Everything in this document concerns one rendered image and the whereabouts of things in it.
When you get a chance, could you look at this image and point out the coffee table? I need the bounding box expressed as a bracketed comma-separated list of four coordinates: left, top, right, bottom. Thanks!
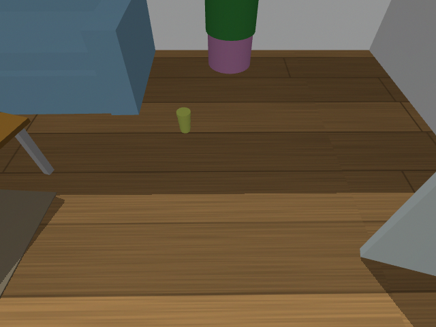
[0, 112, 54, 175]

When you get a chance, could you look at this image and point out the potted plant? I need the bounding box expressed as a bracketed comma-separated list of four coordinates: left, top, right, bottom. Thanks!
[205, 0, 259, 74]

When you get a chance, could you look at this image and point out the cup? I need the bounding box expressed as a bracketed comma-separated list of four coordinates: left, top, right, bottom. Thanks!
[176, 107, 191, 134]

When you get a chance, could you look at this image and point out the sofa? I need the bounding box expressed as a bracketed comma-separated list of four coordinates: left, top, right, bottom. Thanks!
[0, 0, 155, 115]

